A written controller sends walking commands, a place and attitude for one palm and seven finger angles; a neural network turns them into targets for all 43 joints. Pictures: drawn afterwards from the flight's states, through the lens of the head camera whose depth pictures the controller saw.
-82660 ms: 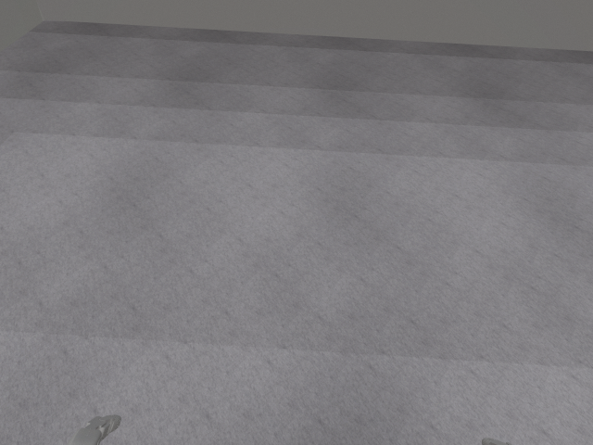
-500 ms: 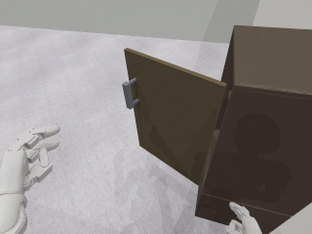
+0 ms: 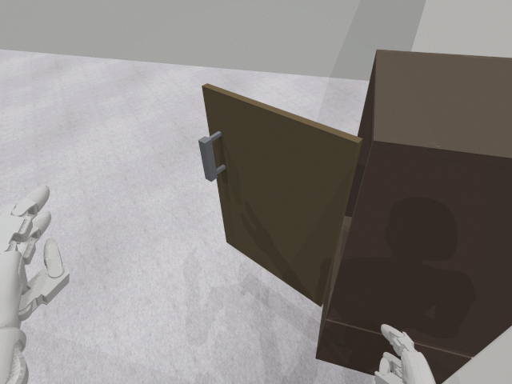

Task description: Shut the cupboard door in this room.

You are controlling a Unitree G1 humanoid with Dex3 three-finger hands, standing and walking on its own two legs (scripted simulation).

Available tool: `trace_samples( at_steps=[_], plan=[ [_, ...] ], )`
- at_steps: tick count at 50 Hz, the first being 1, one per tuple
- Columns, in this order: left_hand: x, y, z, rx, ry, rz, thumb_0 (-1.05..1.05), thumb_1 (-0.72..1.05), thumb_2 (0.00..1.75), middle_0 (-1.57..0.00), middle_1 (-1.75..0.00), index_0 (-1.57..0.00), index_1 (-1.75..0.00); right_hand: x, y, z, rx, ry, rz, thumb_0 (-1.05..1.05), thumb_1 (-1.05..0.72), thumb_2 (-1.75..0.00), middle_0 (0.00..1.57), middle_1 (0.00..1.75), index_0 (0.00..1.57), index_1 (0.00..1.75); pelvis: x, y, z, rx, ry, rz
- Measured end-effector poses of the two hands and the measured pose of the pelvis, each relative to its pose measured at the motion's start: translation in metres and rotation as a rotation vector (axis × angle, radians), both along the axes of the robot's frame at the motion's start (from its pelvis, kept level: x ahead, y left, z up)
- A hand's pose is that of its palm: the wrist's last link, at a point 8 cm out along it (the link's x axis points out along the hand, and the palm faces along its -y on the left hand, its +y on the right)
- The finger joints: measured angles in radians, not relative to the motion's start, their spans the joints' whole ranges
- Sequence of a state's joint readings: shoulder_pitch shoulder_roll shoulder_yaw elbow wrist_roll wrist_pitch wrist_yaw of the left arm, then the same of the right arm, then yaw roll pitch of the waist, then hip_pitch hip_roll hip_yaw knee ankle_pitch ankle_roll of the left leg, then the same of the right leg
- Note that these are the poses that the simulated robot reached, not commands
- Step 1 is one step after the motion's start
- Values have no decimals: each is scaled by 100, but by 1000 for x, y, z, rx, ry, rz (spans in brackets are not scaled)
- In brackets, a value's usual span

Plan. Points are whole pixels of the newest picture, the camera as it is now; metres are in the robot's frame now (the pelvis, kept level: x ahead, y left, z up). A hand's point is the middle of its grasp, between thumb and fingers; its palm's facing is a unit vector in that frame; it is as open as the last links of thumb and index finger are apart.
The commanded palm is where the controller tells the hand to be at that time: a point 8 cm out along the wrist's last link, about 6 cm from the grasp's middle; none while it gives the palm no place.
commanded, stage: step back with the hand held close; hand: left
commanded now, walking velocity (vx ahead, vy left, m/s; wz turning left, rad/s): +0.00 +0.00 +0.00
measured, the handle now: (214, 156) +0.65 +0.19 +0.00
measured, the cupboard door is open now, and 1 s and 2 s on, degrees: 67 67 67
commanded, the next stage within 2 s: stop stepping back and stand still in 1.60 s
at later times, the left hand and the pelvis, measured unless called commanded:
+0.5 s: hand (59, 273) +0.19 +0.27 +0.15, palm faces +0.35 -0.79 -0.51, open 7.4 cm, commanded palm +0.13 +0.31 +0.17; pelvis -0.01 +0.01 -0.01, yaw -1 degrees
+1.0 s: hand out of the picture +0.12 +0.29 +0.16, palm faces +0.47 -0.76 -0.46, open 7.4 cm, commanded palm +0.05 +0.32 +0.17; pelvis -0.08 +0.02 -0.02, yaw +2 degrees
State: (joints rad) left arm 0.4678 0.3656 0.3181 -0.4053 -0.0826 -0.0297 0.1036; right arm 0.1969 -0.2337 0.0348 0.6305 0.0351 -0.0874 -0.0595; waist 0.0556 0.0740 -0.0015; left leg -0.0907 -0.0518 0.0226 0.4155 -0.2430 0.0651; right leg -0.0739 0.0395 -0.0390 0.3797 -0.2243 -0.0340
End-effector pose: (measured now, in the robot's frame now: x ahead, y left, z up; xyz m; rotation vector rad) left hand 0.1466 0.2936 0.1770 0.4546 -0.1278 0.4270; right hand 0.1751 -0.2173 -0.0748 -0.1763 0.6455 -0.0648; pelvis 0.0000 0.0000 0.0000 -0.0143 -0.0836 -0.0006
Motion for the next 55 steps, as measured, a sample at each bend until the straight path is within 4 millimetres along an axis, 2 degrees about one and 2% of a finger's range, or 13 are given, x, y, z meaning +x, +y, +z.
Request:
trace_samples(
  at_steps=[9, 17, 25, 37, 45, 55],
  plan=[
    [1, 2, 1, 39, 14, 10, 1, 89, 90, -21, -31, -21, -30, -9, -12, -8, 5, 50, -32, 2, -91, -90, 20, 30, 20, 30, -3, -4, -1, -7, 43, -1],
    [9, 2, -6, 69, 45, -43, 1, 89, 90, -21, -31, -21, -30, -23, -28, -17, -38, 128, -119, 2, -91, -90, 20, 30, 20, 30, -2, 5, -3, -3, 103, -5],
    [8, 13, 0, 122, 24, -78, 1, 89, 90, -21, -31, -21, -30, -33, -26, -10, -64, 131, -157, 2, -91, -90, 20, 30, 20, 30, -13, 12, -7, 5, 112, -17],
    [-34, 28, -7, 126, -43, -73, 1, 89, 90, -21, -31, -21, -30, -61, -10, 3, -103, 73, -132, 2, -91, -90, 20, 30, 20, 30, -48, 21, -14, -13, 101, -18],
    [-60, 37, -10, 130, -119, -32, 1, 89, 90, -21, -31, -21, -30, -91, -5, -6, -136, 94, -98, 2, -91, -89, 21, 30, 20, 30, -71, 24, -20, -24, 81, 14],
    [-90, 27, -4, 206, -159, -57, 1, 89, 90, -21, -31, -21, -30, -119, -7, -18, -119, 115, -69, 2, -90, -89, 21, 30, 20, 30, -100, 13, -28, -27, 75, 23]
  ],
)
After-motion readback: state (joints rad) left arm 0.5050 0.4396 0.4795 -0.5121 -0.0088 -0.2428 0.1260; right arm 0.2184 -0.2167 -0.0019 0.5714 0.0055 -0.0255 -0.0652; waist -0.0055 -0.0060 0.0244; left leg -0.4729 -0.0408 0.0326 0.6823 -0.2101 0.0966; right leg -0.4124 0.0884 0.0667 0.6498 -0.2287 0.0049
